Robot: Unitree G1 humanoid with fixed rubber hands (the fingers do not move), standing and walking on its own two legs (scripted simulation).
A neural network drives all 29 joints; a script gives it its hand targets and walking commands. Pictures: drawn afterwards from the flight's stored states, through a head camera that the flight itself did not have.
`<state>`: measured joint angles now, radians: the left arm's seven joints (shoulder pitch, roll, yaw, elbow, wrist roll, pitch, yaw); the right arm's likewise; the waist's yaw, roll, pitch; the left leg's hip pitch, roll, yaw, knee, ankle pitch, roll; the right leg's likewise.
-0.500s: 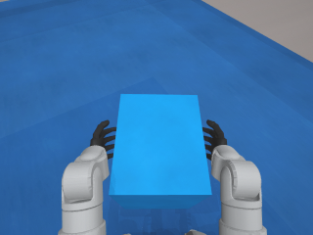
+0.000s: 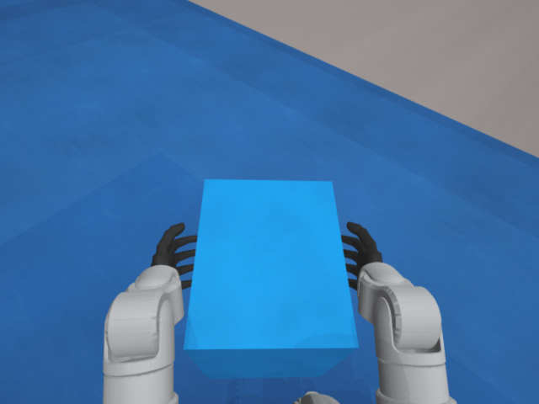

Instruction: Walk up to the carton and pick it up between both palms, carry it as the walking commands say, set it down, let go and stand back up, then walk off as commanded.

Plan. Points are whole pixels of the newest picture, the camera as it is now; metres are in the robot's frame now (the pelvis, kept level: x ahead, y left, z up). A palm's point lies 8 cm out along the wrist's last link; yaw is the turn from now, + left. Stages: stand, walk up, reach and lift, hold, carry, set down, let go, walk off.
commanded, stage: carry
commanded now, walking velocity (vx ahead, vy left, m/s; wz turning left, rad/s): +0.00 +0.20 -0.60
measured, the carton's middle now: (266, 285) +0.29 +0.02 +0.01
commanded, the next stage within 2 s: none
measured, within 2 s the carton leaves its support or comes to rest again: neither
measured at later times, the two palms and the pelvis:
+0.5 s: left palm (184, 274) +0.26 +0.13 +0.09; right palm (399, 357) +0.18 -0.13 +0.09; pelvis -0.06 +0.09 +0.01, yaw -16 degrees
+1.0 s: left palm (160, 292) +0.24 +0.16 +0.07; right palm out of the picture +0.09 -0.06 +0.06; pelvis -0.07 +0.21 +0.00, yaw -34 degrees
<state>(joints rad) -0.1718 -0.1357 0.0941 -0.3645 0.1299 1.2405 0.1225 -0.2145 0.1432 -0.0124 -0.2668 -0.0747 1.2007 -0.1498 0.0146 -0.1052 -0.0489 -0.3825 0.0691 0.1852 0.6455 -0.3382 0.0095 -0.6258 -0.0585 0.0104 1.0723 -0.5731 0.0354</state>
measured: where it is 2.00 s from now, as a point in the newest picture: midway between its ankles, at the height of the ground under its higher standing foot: outside the picture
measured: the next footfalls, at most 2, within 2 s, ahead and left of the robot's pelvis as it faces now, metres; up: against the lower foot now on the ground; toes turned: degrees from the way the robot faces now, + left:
right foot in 0.20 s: +0.00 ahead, -0.06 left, +0.00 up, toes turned -15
left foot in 0.60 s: +0.01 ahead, +0.25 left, +0.00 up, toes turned -15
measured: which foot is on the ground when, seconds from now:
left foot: down 0.00-0.22, up 0.24-0.58, down 0.60-0.90, up 0.92-1.00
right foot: up 0.00-0.18, down 0.20-0.60, up 0.62-0.86, down 0.88-1.00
